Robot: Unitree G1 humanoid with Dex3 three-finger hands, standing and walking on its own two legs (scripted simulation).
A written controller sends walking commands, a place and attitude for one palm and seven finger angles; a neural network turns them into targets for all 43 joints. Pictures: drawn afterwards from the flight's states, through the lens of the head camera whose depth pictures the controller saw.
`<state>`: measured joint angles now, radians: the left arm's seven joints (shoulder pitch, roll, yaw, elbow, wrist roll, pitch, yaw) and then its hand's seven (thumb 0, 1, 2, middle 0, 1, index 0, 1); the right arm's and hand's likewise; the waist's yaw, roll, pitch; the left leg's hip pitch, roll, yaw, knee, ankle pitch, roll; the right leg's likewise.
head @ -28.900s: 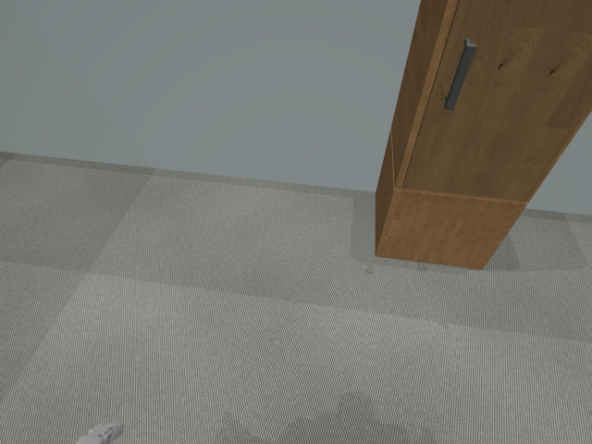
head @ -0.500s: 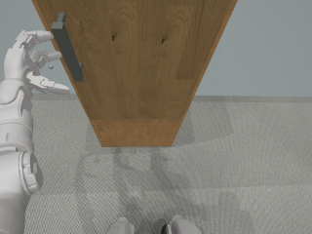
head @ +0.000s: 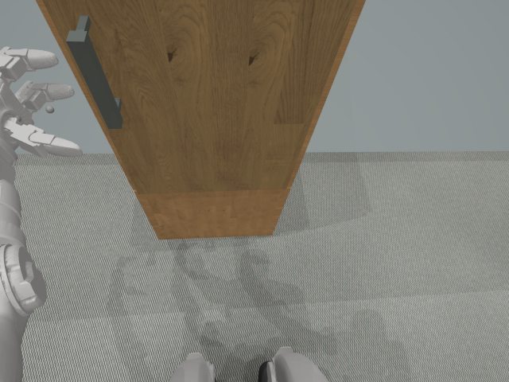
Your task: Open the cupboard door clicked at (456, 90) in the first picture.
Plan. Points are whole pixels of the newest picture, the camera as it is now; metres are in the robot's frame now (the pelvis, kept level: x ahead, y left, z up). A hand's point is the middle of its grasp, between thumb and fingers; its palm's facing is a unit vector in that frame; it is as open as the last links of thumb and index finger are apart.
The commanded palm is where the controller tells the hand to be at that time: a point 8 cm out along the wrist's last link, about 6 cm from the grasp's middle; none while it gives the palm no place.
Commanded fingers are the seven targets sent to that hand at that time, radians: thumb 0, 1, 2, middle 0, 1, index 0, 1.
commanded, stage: move the hooked fingers beside the handle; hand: left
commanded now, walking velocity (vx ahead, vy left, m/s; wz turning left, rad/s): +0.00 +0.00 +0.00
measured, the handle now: (101, 77) +0.55 +0.21 +0.11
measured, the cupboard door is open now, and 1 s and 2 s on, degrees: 1 1 1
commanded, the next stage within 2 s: slide the fingers in behind the handle in 0.90 s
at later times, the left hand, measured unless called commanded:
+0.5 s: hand (47, 107) +0.49 +0.27 +0.11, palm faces +0.00 -1.00 -0.02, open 14.0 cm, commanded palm +0.48 +0.31 +0.11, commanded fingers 0.00 -0.50 0.30 -0.30 -1.20 -0.30 -1.20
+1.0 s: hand (47, 107) +0.50 +0.27 +0.10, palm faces +0.01 -1.00 -0.01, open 14.0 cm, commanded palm +0.48 +0.31 +0.11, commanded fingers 0.00 -0.50 0.30 -0.30 -1.20 -0.30 -1.20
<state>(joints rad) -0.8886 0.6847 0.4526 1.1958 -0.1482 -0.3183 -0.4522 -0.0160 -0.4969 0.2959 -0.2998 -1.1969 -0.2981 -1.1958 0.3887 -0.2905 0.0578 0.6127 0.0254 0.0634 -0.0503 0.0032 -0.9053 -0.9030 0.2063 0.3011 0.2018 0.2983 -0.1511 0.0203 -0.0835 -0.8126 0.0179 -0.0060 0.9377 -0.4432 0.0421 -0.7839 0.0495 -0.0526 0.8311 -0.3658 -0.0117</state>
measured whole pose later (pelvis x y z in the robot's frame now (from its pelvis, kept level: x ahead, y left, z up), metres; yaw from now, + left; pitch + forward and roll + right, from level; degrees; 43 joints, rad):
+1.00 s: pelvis +0.01 +0.01 +0.00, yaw -1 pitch +20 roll -4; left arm -0.88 0.71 0.47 1.19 -0.14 -0.28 -0.46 -0.02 -0.50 0.30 -0.30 -1.20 -0.30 -1.20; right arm 0.41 -0.29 0.06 0.60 0.02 0.08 -0.04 0.00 -0.90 -0.90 0.21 0.30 0.20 0.30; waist -0.16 0.02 -0.10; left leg -0.83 0.02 0.00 0.94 -0.46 0.05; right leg -0.79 0.05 -0.05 0.82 -0.37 0.00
